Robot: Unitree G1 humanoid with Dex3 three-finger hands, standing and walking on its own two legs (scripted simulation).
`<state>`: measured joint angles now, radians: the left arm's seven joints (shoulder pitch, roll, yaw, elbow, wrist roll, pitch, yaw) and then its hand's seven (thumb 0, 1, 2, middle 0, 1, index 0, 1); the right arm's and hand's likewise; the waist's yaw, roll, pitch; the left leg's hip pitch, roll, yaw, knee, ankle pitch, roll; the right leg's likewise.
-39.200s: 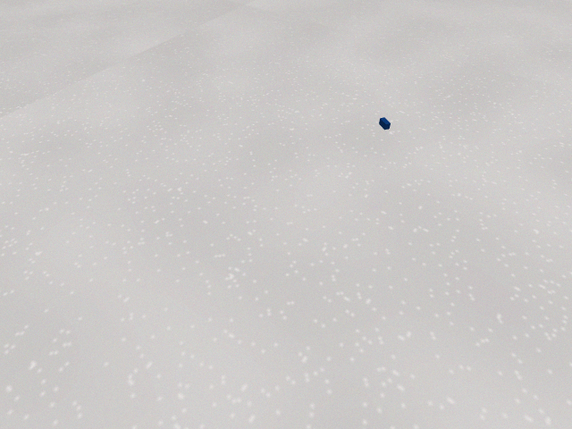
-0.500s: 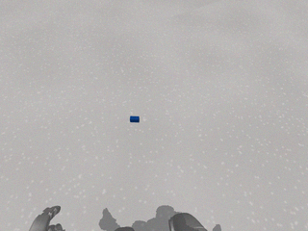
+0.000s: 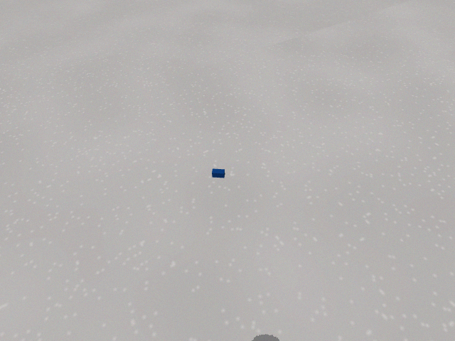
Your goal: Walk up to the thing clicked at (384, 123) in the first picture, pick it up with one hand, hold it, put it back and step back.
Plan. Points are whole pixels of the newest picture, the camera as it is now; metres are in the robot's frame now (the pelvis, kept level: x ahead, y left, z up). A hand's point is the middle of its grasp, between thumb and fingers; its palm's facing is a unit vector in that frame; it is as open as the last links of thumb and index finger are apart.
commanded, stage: step back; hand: left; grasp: from above
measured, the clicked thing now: (218, 173) +1.08 +0.15 -0.74
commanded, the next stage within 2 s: stand in 0.88 s
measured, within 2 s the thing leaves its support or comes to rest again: neither
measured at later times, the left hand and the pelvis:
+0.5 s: hand out of the picture +0.08 +0.27 -0.14, palm faces +0.03 -0.94 -0.35, open 7.4 cm; pelvis +0.02 +0.01 +0.01, yaw +1 degrees
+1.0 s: hand out of the picture +0.15 +0.27 -0.13, palm faces -0.04 -0.94 -0.34, open 7.4 cm; pelvis +0.05 +0.02 +0.03, yaw -2 degrees
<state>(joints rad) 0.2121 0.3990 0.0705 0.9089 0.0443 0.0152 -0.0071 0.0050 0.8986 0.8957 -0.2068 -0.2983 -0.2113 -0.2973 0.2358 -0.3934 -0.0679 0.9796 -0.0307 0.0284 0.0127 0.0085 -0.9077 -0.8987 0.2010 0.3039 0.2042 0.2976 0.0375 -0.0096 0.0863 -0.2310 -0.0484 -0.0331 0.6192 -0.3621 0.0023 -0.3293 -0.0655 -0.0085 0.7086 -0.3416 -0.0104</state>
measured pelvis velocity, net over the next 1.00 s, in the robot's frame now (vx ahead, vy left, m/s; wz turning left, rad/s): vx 0.05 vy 0.02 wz -0.03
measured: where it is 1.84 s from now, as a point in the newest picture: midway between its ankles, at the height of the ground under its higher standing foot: outside the picture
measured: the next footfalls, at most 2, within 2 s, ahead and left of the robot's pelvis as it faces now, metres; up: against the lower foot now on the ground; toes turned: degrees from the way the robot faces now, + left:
none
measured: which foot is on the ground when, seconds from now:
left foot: down 0.00-1.00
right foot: down 0.00-1.00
